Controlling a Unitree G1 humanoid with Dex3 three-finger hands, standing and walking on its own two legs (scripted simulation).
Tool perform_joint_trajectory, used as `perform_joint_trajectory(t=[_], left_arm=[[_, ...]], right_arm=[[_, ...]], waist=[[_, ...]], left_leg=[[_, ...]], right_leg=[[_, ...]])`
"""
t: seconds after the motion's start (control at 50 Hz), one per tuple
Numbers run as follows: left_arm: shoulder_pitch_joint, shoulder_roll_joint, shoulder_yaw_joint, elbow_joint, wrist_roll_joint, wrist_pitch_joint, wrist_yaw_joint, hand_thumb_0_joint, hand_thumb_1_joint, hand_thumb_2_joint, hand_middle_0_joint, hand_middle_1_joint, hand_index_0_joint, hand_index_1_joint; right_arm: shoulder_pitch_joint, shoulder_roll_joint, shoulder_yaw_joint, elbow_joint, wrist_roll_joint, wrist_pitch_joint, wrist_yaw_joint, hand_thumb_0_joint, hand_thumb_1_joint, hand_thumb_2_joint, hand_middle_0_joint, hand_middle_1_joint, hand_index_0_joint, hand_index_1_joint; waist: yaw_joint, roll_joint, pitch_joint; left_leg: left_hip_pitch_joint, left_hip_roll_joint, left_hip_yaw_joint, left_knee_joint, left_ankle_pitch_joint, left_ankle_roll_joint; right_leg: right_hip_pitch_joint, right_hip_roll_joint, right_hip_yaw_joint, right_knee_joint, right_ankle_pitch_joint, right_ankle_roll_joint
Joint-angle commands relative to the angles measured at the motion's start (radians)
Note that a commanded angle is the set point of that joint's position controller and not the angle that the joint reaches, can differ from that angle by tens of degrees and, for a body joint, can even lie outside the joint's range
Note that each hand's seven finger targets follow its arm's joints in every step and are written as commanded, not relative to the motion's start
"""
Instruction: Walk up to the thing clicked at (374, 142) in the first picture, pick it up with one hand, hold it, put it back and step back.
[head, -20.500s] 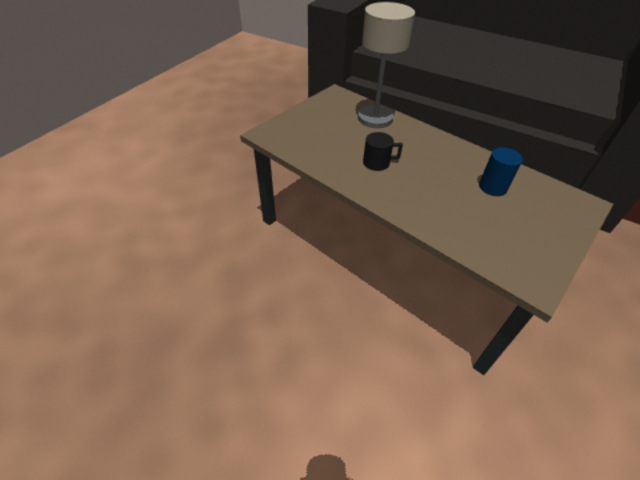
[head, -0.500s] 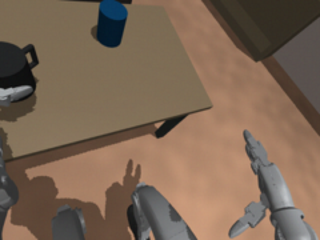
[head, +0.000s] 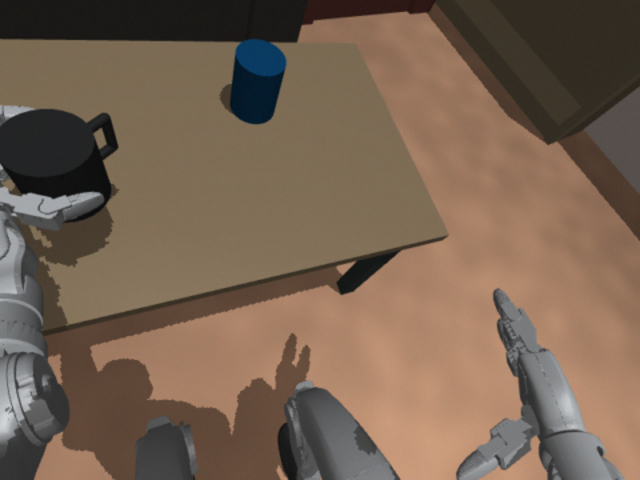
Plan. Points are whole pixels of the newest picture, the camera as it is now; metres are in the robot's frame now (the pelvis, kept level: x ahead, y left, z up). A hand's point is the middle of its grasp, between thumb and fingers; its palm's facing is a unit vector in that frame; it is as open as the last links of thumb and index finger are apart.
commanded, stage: lift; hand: left
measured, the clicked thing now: (71, 159) +0.54 +0.17 -0.02
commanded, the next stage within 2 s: hold in 1.10 s
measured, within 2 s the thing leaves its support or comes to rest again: neither
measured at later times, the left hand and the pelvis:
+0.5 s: hand (21, 222) +0.42 +0.19 +0.05, palm faces +0.23 -0.97 -0.04, open 12.0 cm; pelvis +0.02 -0.01 +0.05, yaw +2 degrees
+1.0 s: hand (11, 270) +0.36 +0.19 +0.09, palm faces +0.23 -0.97 -0.04, open 12.0 cm; pelvis +0.01 -0.01 +0.07, yaw +3 degrees
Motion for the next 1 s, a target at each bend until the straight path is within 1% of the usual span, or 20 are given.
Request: perform_joint_trajectory(t=[0.0, 0.12, 0.16, 0.18, 0.24, 0.26, 0.3, 0.34, 0.42, 0.44, 0.46, 0.48, 0.56, 0.64, 0.7, 0.78, 0.88, 0.92, 0.96, 0.98], left_arm=[[-0.484, 0.207, -0.003, -0.377, -0.046, -0.112, 0.006, 0.0, -0.099, 1.141, -1.19, -1.344, -1.222, -1.338], [-0.335, 0.107, -0.033, -0.472, -0.076, -0.096, -0.002, 0.0, -0.08, 1.151, -1.175, -1.339, -1.208, -1.332], [-0.261, 0.024, -0.079, -0.445, -0.086, -0.08, -0.005, 0.0, -0.087, 1.152, -1.173, -1.341, -1.208, -1.334], [-0.29, 0.072, -0.048, -0.565, -0.091, -0.09, 0.001, 0.0, -0.086, 1.154, -1.179, -1.343, -1.213, -1.336], [-0.216, 0.01, -0.084, -0.58, -0.104, -0.077, -0.001, 0.0, -0.105, 1.178, -1.201, -1.366, -1.233, -1.362], [-0.13, -0.059, -0.125, -0.505, -0.106, -0.061, -0.01, 0.0, -0.113, 1.162, -1.196, -1.357, -1.227, -1.353], [-0.149, -0.02, -0.102, -0.627, -0.113, -0.067, -0.002, 0.0, -0.113, 1.171, -1.19, -1.359, -1.221, -1.356], [-0.141, -0.047, -0.132, -0.714, -0.117, -0.067, 0.0, 0.0, -0.136, 1.17, -1.183, -1.355, -1.215, -1.352], [-0.022, -0.091, -0.134, -0.708, -0.135, -0.054, 0.003, 0.0, -0.145, 1.16, -1.178, -1.351, -1.21, -1.348], [0.01, -0.15, -0.183, -0.683, -0.137, -0.05, -0.003, 0.0, -0.142, 1.168, -1.173, -1.357, -1.206, -1.353], [-0.062, -0.086, -0.151, -0.829, -0.138, -0.067, 0.002, 0.0, -0.138, 1.172, -1.177, -1.362, -1.21, -1.358], [0.006, -0.09, -0.16, -0.762, -0.132, -0.054, -0.001, 0.0, -0.156, 1.167, -1.177, -1.362, -1.21, -1.358], [0.075, -0.16, -0.187, -0.815, -0.153, -0.046, -0.003, 0.0, -0.186, 1.144, -1.151, -1.34, -1.184, -1.337], [0.058, -0.139, -0.198, -0.95, -0.148, -0.052, 0.002, 0.0, -0.153, 1.156, -1.164, -1.35, -1.198, -1.345], [0.204, -0.183, -0.187, -0.841, -0.162, -0.027, 0.001, 0.0, -0.148, 1.158, -1.155, -1.344, -1.187, -1.341], [0.158, -0.172, -0.205, -0.991, -0.158, -0.029, 0.006, 0.0, -0.156, 1.155, -1.174, -1.357, -1.207, -1.352], [0.222, -0.198, -0.208, -1.003, -0.168, -0.019, 0.005, 0.0, -0.146, 1.184, -1.183, -1.376, -1.216, -1.374], [0.287, -0.201, -0.208, -0.966, -0.166, 0.0, 0.005, 0.0, -0.148, 1.182, -1.183, -1.383, -1.217, -1.378], [0.251, -0.225, -0.24, -1.043, -0.161, 0.001, 0.005, 0.0, -0.164, 1.169, -1.184, -1.373, -1.217, -1.37], [0.337, -0.225, -0.224, -0.954, -0.162, 0.017, 0.007, 0.0, -0.169, 1.178, -1.177, -1.376, -1.211, -1.373]], right_arm=[[0.027, -0.17, -0.134, -0.142, 0.008, -0.042, -0.03, 0.0, 0.51, -0.06, 0.048, 0.05, 0.048, 0.05], [0.049, -0.153, -0.134, -0.102, 0.018, -0.031, -0.037, 0.0, 0.527, -0.056, 0.048, 0.05, 0.049, 0.05], [0.057, -0.146, -0.136, -0.072, 0.02, -0.027, -0.041, 0.0, 0.528, -0.055, 0.048, 0.05, 0.049, 0.05], [0.064, -0.152, -0.142, -0.069, 0.019, -0.025, -0.043, 0.0, 0.529, -0.054, 0.048, 0.05, 0.049, 0.05], [0.061, -0.142, -0.137, -0.064, 0.028, -0.019, -0.05, 0.0, 0.53, -0.054, 0.048, 0.05, 0.049, 0.05], [0.057, -0.129, -0.124, -0.062, 0.031, -0.017, -0.05, 0.0, 0.528, -0.055, 0.048, 0.05, 0.049, 0.05], [0.08, -0.137, -0.135, -0.028, 0.032, -0.014, -0.056, 0.0, 0.53, -0.054, 0.048, 0.05, 0.049, 0.05], [0.07, -0.13, -0.131, -0.054, 0.033, -0.014, -0.058, 0.0, 0.532, -0.054, 0.048, 0.05, 0.049, 0.05], [0.072, -0.125, -0.135, -0.058, 0.043, -0.013, -0.064, 0.0, 0.529, -0.054, 0.048, 0.05, 0.049, 0.05], [0.065, -0.107, -0.115, -0.066, 0.045, -0.012, -0.065, 0.0, 0.53, -0.054, 0.048, 0.05, 0.049, 0.05], [0.102, -0.115, -0.127, -0.043, 0.043, -0.009, -0.068, 0.0, 0.529, -0.054, 0.048, 0.05, 0.049, 0.05], [0.096, -0.114, -0.13, -0.024, 0.046, -0.006, -0.072, 0.0, 0.526, -0.055, 0.049, 0.05, 0.049, 0.05], [0.081, -0.097, -0.118, -0.037, 0.05, -0.012, -0.076, 0.0, 0.524, -0.055, 0.049, 0.05, 0.049, 0.05], [0.073, -0.078, -0.098, -0.069, 0.054, -0.011, -0.078, 0.0, 0.529, -0.053, 0.049, 0.05, 0.049, 0.05], [0.079, -0.103, -0.122, -0.053, 0.058, -0.005, -0.086, 0.0, 0.527, -0.054, 0.049, 0.05, 0.049, 0.05], [0.089, -0.083, -0.117, -0.022, 0.058, -0.008, -0.087, 0.0, 0.522, -0.054, 0.049, 0.05, 0.049, 0.05], [0.092, -0.065, -0.101, -0.007, 0.065, -0.004, -0.089, 0.0, 0.524, -0.054, 0.049, 0.05, 0.049, 0.05], [0.085, -0.103, -0.136, -0.009, 0.066, -0.004, -0.096, 0.0, 0.519, -0.055, 0.049, 0.05, 0.049, 0.05], [0.079, -0.065, -0.102, -0.028, 0.067, -0.006, -0.093, 0.0, 0.52, -0.055, 0.049, 0.05, 0.049, 0.05], [0.077, -0.09, -0.121, -0.012, 0.069, -0.001, -0.098, 0.0, 0.521, -0.055, 0.049, 0.05, 0.049, 0.05]], waist=[[0.059, 0.399, -0.678], [0.107, 0.307, -0.638], [0.115, 0.282, -0.6], [0.133, 0.286, -0.617], [0.148, 0.235, -0.559], [0.149, 0.202, -0.529], [0.163, 0.209, -0.538], [0.174, 0.191, -0.54], [0.195, 0.137, -0.465], [0.192, 0.122, -0.447], [0.195, 0.145, -0.473], [0.204, 0.139, -0.45], [0.216, 0.111, -0.406], [0.238, 0.135, -0.417], [0.245, 0.073, -0.361], [0.249, 0.125, -0.374], [0.269, 0.096, -0.33], [0.262, 0.081, -0.308], [0.261, 0.093, -0.327], [0.268, 0.062, -0.29]], left_leg=[[0.658, -0.019, 0.006, -0.192, 0.481, -0.003], [0.654, -0.026, 0.025, -0.236, 0.467, 0.005], [0.673, -0.023, 0.02, -0.256, 0.481, 0.0], [0.683, -0.023, 0.024, -0.264, 0.488, -0.001], [0.673, -0.027, 0.029, -0.293, 0.463, 0.0], [0.679, -0.028, 0.033, -0.302, 0.455, 0.003], [0.705, -0.029, 0.035, -0.314, 0.45, 0.002], [0.719, -0.033, 0.043, -0.327, 0.445, 0.004], [0.72, -0.033, 0.042, -0.371, 0.403, 0.004], [0.712, -0.039, 0.049, -0.375, 0.388, 0.006], [0.726, -0.042, 0.055, -0.378, 0.367, 0.009], [0.725, -0.046, 0.06, -0.382, 0.356, 0.011], [0.72, -0.05, 0.068, -0.408, 0.307, 0.012], [0.751, -0.051, 0.066, -0.437, 0.303, 0.004], [0.732, -0.049, 0.068, -0.45, 0.299, 0.009], [0.768, -0.051, 0.074, -0.463, 0.292, 0.005], [0.763, -0.048, 0.068, -0.493, 0.296, 0.001], [0.767, -0.048, 0.07, -0.503, 0.271, 0.002], [0.79, -0.046, 0.068, -0.514, 0.259, 0.0], [0.767, -0.049, 0.068, -0.518, 0.255, 0.004]], right_leg=[[0.285, 0.033, -0.025, -0.136, 0.393, -0.064], [0.379, 0.026, -0.017, -0.186, 0.42, -0.057], [0.377, 0.029, -0.025, -0.193, 0.418, -0.059], [0.399, 0.027, -0.023, -0.202, 0.423, -0.059], [0.435, 0.022, -0.019, -0.225, 0.425, -0.056], [0.436, 0.022, -0.018, -0.237, 0.425, -0.052], [0.447, 0.019, -0.016, -0.246, 0.418, -0.051], [0.477, 0.015, -0.011, -0.265, 0.421, -0.048], [0.495, 0.012, -0.011, -0.295, 0.381, -0.047], [0.513, 0.01, -0.008, -0.304, 0.389, -0.041], [0.519, 0.005, 0.003, -0.313, 0.38, -0.04], [0.528, 0.001, 0.01, -0.324, 0.379, -0.036], [0.551, -0.005, 0.018, -0.351, 0.342, -0.031], [0.572, -0.007, 0.013, -0.357, 0.33, -0.039], [0.587, -0.007, 0.015, -0.374, 0.328, -0.035], [0.589, -0.01, 0.018, -0.382, 0.321, -0.036], [0.606, -0.007, 0.01, -0.39, 0.312, -0.039], [0.601, -0.008, 0.013, -0.402, 0.294, -0.037], [0.603, -0.007, 0.011, -0.404, 0.28, -0.04], [0.613, -0.008, 0.01, -0.413, 0.279, -0.036]])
